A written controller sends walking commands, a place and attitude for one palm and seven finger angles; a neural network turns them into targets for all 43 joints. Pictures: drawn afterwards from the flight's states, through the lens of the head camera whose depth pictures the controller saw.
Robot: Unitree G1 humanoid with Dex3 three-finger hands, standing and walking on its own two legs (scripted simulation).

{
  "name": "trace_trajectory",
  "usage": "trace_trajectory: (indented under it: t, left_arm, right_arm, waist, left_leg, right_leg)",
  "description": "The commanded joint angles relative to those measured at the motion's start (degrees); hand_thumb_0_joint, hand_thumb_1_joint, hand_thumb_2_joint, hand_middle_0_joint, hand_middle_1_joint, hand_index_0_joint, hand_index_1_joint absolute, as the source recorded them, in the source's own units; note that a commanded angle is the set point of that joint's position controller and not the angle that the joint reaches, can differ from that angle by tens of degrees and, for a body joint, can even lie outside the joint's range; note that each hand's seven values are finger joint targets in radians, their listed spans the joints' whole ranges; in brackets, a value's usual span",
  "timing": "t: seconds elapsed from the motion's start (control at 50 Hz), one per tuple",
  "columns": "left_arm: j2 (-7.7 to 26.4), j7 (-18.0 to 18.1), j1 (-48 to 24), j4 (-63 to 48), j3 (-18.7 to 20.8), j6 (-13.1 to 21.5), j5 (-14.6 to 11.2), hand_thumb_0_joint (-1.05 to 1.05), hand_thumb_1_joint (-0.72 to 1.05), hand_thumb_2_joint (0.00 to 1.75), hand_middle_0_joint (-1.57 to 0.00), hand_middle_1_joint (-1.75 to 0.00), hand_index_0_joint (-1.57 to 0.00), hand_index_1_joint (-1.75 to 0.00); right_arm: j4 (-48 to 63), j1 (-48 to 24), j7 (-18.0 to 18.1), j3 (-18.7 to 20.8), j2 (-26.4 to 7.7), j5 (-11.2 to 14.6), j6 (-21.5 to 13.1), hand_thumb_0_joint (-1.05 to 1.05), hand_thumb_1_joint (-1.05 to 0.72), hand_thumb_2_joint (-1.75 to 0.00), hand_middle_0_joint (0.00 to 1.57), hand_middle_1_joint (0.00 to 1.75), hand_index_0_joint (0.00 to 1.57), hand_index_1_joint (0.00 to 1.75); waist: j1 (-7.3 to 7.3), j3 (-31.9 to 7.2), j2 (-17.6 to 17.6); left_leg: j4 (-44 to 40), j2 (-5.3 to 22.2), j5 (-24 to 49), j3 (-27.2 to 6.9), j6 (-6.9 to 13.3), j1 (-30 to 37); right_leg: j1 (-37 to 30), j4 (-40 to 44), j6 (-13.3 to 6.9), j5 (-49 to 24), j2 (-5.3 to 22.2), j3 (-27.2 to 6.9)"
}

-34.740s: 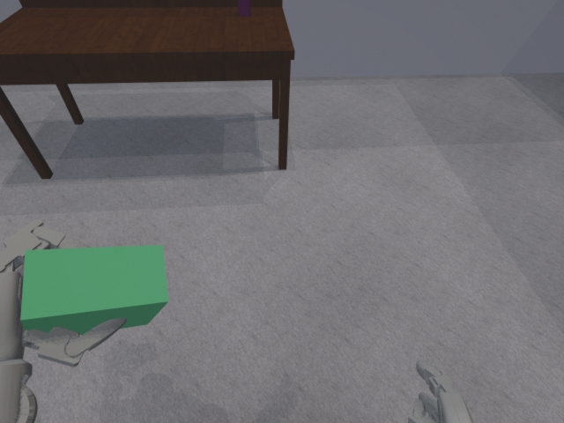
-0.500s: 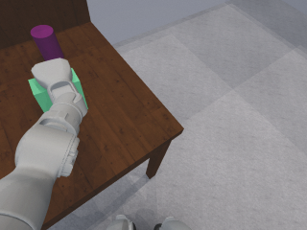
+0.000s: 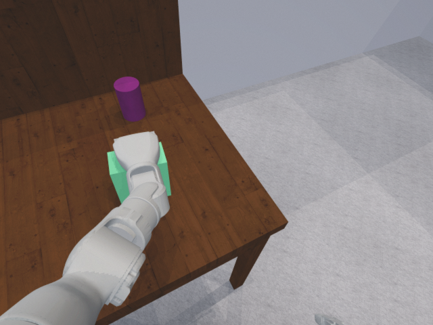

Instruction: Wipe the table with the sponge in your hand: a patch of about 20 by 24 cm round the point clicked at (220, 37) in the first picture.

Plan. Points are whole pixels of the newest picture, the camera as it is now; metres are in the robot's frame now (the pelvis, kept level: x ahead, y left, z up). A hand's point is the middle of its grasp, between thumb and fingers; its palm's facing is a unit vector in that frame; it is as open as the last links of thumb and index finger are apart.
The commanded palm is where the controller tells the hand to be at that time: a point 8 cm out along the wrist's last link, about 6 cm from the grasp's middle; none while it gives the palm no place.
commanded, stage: wipe back along the third lane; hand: left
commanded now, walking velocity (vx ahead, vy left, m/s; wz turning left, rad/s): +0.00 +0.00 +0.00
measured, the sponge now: (142, 180) +0.42 +0.19 -0.04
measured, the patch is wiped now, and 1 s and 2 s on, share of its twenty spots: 1.00 1.00 1.00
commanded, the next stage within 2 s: slide back across to the middle lane in 1.52 s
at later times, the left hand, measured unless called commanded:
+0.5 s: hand (151, 192) +0.37 +0.15 +0.01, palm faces -0.09 -0.01 -1.00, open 9.9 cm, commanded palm +0.33 +0.13 +0.03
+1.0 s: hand (158, 212) +0.32 +0.13 +0.01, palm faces -0.07 -0.02 -1.00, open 9.9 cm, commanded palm +0.28 +0.10 +0.03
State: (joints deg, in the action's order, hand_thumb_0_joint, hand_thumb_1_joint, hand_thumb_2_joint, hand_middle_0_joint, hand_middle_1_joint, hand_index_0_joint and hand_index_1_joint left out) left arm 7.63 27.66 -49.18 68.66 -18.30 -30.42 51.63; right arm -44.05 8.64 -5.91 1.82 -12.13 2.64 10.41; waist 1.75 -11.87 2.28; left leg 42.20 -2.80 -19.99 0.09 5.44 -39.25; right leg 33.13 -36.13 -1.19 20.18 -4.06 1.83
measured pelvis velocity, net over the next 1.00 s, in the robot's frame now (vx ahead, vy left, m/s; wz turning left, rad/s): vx -0.02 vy -0.05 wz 0.01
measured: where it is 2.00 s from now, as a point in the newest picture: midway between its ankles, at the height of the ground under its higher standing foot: outside the picture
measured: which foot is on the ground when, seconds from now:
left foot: down 0.00-1.00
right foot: down 0.00-1.00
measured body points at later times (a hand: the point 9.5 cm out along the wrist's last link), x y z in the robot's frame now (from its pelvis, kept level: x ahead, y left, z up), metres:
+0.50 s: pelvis -0.01 -0.03 +0.01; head +0.01 -0.03 +0.46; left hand +0.37 +0.15 +0.06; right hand +0.14 -0.27 -0.11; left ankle -0.01 +0.05 -0.71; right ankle -0.04 -0.12 -0.71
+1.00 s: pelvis -0.02 -0.05 +0.01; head -0.03 -0.06 +0.46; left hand +0.32 +0.13 +0.06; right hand +0.15 -0.27 -0.10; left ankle -0.01 +0.05 -0.71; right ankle -0.04 -0.12 -0.71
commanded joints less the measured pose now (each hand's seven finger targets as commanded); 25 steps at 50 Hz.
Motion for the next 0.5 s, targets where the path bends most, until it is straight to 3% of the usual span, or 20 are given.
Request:
trace_trajectory:
  t: [0.0, 0.02, 0.04, 0.1, 0.14, 0.18, 0.2, 0.24, 0.3, 0.32, 0.36, 0.44, 0.48]
  left_arm:
    - [-3.1, -2.2, -8.7, -2.9, 1.2, -0.1, -1.1, 0.00, 0.10, 1.30, -1.20, -1.60, -1.20, -1.60]
    - [-3.3, -2.1, -7.9, -3.2, 0.8, -0.4, -0.9, 0.00, 0.10, 1.30, -1.20, -1.60, -1.20, -1.60]
    - [-6.0, -2.4, -9.6, -5.6, -1.3, -0.1, -1.2, 0.00, 0.10, 1.30, -1.20, -1.60, -1.20, -1.60]
    - [-3.5, -2.5, -3.3, -5.0, 0.6, -0.8, -0.3, 0.00, 0.10, 1.30, -1.20, -1.60, -1.20, -1.60]
    - [-4.7, -2.9, -3.7, -7.7, -0.5, -0.7, -0.6, 0.00, 0.10, 1.30, -1.20, -1.60, -1.20, -1.60]
    - [-4.8, -3.0, -2.9, -7.7, -1.2, -1.1, -0.1, 0.00, 0.10, 1.30, -1.20, -1.60, -1.20, -1.60]
    - [-3.5, -2.9, -1.8, -8.1, -0.2, -1.2, 0.0, 0.00, 0.10, 1.30, -1.20, -1.60, -1.20, -1.60]
    - [-4.6, -3.1, -2.5, -9.9, -1.1, -1.1, -0.3, 0.00, 0.10, 1.30, -1.20, -1.60, -1.20, -1.60]
    - [-2.8, -2.9, 1.2, -9.3, -0.1, -1.2, 0.3, 0.00, 0.10, 1.30, -1.20, -1.60, -1.20, -1.60]
    - [-4.4, -3.0, 0.8, -10.3, -1.6, -1.1, 0.2, 0.00, 0.10, 1.30, -1.20, -1.60, -1.20, -1.60]
    - [-2.2, -2.9, 1.8, -11.0, 0.2, -0.9, 0.1, 0.00, 0.10, 1.30, -1.20, -1.60, -1.20, -1.60]
    - [-3.5, -3.0, 1.4, -12.4, -0.9, -1.0, -0.5, 0.00, 0.10, 1.30, -1.20, -1.60, -1.20, -1.60]
    - [-1.4, -2.6, 3.2, -11.8, 0.6, -0.9, -0.3, 0.00, 0.10, 1.30, -1.20, -1.60, -1.20, -1.60]
  right_arm:
    - [4.3, -0.5, 0.5, 2.4, -8.9, 0.0, 0.5, 0.00, -0.90, -0.90, 0.20, 0.30, 0.20, 0.30]
    - [4.5, -1.1, 0.6, 2.1, -8.7, 0.1, 0.7, 0.00, -0.90, -0.90, 0.20, 0.30, 0.20, 0.30]
    - [5.1, -2.3, 0.7, 2.1, -8.3, 0.3, 0.8, 0.00, -0.90, -0.90, 0.20, 0.30, 0.20, 0.30]
    - [5.2, -2.7, 0.9, 2.0, -8.6, 0.0, 1.8, 0.00, -0.90, -0.90, 0.20, 0.30, 0.20, 0.30]
    - [6.2, -4.3, 1.2, 1.9, -8.1, 0.3, 2.1, 0.00, -0.90, -0.90, 0.20, 0.30, 0.20, 0.30]
    - [6.1, -4.3, 1.4, 1.8, -8.2, 0.3, 2.5, 0.00, -0.90, -0.90, 0.20, 0.30, 0.20, 0.30]
    - [6.2, -4.8, 1.5, 1.7, -8.3, 0.3, 2.6, 0.00, -0.90, -0.90, 0.20, 0.30, 0.20, 0.30]
    - [7.0, -6.0, 1.7, 1.6, -7.8, 0.6, 2.6, 0.00, -0.90, -0.90, 0.20, 0.30, 0.20, 0.30]
    - [6.9, -6.2, 1.9, 1.4, -8.2, 0.5, 2.8, 0.00, -0.90, -0.90, 0.20, 0.30, 0.20, 0.30]
    - [7.3, -6.6, 2.0, 1.4, -8.0, 0.5, 2.8, 0.00, -0.90, -0.90, 0.20, 0.30, 0.20, 0.30]
    - [7.4, -7.0, 2.2, 1.4, -8.2, 0.7, 2.7, 0.00, -0.90, -0.90, 0.20, 0.30, 0.20, 0.30]
    - [8.1, -8.3, 2.6, 1.2, -7.6, 1.2, 2.3, 0.00, -0.90, -0.90, 0.20, 0.30, 0.20, 0.30]
    - [7.8, -7.8, 2.9, 1.2, -8.0, 1.1, 2.2, 0.00, -0.90, -0.90, 0.20, 0.30, 0.20, 0.30]
  waist:
    - [2.18, -14.8, -4.9]
    - [1.90, -14.8, -5.0]
    - [2.12, -15.4, -3.3]
    - [0.98, -15.4, -5.5]
    - [1.05, -14.8, -5.3]
    - [1.36, -12.8, -5.8]
    - [0.88, -13.4, -6.0]
    - [0.74, -12.9, -4.7]
    - [0.12, -12.1, -6.3]
    - [0.40, -11.8, -6.2]
    - [-0.20, -11.6, -6.4]
    - [-0.28, -9.7, -6.4]
    - [-0.64, -9.5, -6.1]
  left_leg:
    - [-4.0, 5.5, 32.4, -5.7, -5.1, 23.2]
    - [-4.3, 5.1, 31.8, -5.2, -5.0, 22.3]
    - [-4.3, 5.1, 33.3, -5.2, -4.9, 23.0]
    - [-4.5, 4.5, 32.7, -4.1, -4.5, 22.0]
    - [-5.2, 4.3, 31.9, -3.9, -4.2, 21.4]
    - [-5.6, 4.0, 29.4, -3.4, -4.0, 21.0]
    - [-5.8, 3.8, 28.6, -3.1, -3.9, 20.7]
    - [-6.3, 3.4, 27.4, -2.9, -3.8, 20.3]
    - [-7.0, 3.0, 23.9, -2.5, -3.7, 19.0]
    - [-7.0, 2.9, 23.4, -2.0, -3.5, 19.0]
    - [-7.5, 2.7, 22.1, -2.2, -3.6, 18.4]
    - [-8.9, 2.3, 17.8, -1.9, -3.3, 17.2]
    - [-9.1, 2.1, 16.0, -1.5, -3.3, 16.9]
  right_leg:
    - [-3.0, 2.8, -2.6, -24.3, 0.3, 0.8]
    - [-4.7, 2.9, -2.7, -25.9, 0.5, 0.6]
    - [-4.9, 2.8, -2.7, -27.4, 0.8, 0.5]
    - [-8.6, 3.4, -2.8, -30.0, 1.0, 0.0]
    - [-10.2, 3.9, -2.9, -31.6, 1.3, -0.2]
    - [-10.4, 4.4, -2.8, -31.3, 1.4, -0.2]
    - [-11.4, 4.6, -2.9, -31.5, 1.5, -0.5]
    - [-12.0, 4.9, -3.1, -31.4, 1.7, -0.7]
    - [-13.4, 5.4, -3.1, -30.2, 1.7, -1.0]
    - [-13.7, 5.7, -3.0, -30.9, 1.8, -1.3]
    - [-14.5, 5.9, -3.2, -30.1, 1.8, -1.7]
    - [-14.6, 7.3, -3.0, -26.2, 2.0, -2.0]
    - [-15.0, 7.7, -3.0, -24.4, 2.0, -2.4]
